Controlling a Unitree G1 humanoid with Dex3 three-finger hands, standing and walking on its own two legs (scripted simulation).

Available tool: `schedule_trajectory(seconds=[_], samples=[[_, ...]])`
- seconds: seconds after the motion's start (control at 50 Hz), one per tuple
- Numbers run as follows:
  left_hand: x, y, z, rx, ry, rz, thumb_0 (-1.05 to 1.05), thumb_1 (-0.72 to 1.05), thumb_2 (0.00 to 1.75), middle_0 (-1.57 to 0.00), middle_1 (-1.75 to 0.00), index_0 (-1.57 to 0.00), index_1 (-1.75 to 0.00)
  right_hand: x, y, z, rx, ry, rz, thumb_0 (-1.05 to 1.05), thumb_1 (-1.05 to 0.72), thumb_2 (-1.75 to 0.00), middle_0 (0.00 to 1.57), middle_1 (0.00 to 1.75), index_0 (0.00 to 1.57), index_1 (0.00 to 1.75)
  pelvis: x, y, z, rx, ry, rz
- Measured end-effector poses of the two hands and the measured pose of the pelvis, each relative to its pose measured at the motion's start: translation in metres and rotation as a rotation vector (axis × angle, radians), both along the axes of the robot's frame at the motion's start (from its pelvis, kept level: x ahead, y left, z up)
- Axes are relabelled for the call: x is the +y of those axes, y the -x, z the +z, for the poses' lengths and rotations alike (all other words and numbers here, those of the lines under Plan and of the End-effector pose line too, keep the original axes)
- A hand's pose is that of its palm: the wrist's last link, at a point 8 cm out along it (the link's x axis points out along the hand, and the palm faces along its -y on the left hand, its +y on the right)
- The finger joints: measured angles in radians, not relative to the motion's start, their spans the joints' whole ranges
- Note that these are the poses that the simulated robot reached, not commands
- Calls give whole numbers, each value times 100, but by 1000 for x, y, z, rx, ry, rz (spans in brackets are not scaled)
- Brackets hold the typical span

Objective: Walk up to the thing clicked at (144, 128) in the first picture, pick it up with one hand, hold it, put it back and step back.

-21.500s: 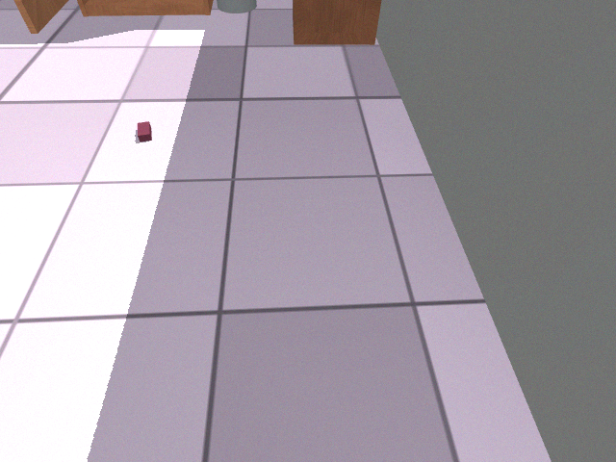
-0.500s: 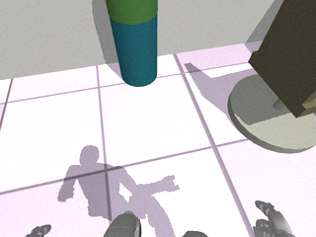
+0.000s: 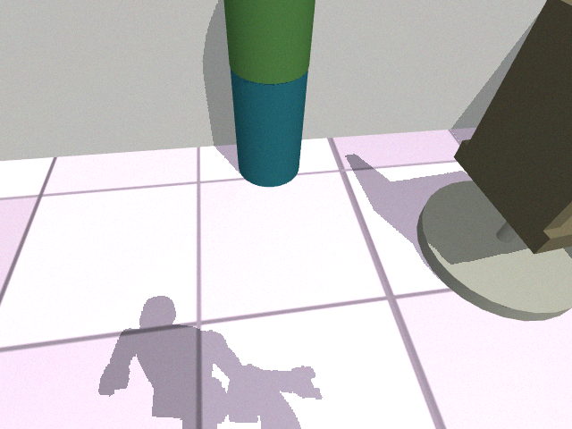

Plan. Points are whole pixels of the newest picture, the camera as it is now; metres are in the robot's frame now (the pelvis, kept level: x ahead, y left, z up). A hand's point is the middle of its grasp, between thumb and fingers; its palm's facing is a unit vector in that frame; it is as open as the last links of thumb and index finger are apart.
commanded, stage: walk up
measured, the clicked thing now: out of the picture -1.00 -0.40 -0.74
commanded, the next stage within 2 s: stand in 0.80 s
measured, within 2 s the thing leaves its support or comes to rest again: neither
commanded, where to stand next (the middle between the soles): +0.07 +0.03 m, yaw -2 degrees
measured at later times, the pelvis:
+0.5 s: pelvis +0.02 +0.01 +0.02, yaw +1 degrees
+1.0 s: pelvis +0.01 +0.00 +0.02, yaw -1 degrees
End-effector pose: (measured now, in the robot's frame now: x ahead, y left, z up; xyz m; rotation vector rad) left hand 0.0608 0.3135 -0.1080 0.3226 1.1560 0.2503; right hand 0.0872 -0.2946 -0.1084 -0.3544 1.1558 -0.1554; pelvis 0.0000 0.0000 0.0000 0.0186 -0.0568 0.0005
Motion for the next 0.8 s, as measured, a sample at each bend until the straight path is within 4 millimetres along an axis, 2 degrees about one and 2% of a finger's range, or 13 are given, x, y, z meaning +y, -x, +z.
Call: schedule_trajectory(seconds=[0.12, 0.26, 0.44, 0.62, 0.8], samples=[[-13, 13, -1, 25, 38, -1, 1, 90, 90, -20, -30, -21, -30, 3, -14, 7, -48, -15, 4, 0, -91, -90, 20, 30, 21, 30, 2, 2, 6, 0, 19, 10], [-8, 14, 5, 56, 35, 18, 1, 90, 90, -20, -30, -21, -30, 5, -15, 7, -9, -22, 7, 0, -91, -90, 20, 30, 20, 30, 4, -4, 12, 23, 25, 13], [2, -12, 14, 48, 5, 18, 1, 90, 90, -20, -30, -21, -30, 6, -16, 5, 26, -24, -27, 0, -91, -90, 20, 30, 20, 30, 6, -15, 17, 22, 21, 9], [-1, -45, 20, -3, 9, -16, 1, 90, 90, -20, -30, -21, -30, 7, -18, 8, 21, -24, -51, 0, -91, -90, 20, 30, 20, 30, 7, -17, 19, 17, 18, 4], [-8, -52, 18, -4, 25, -34, 1, 90, 90, -20, -30, -21, -30, 5, -11, 10, 29, -20, -67, 0, -91, -90, 20, 30, 20, 30, 8, -16, 21, 12, 17, -3]])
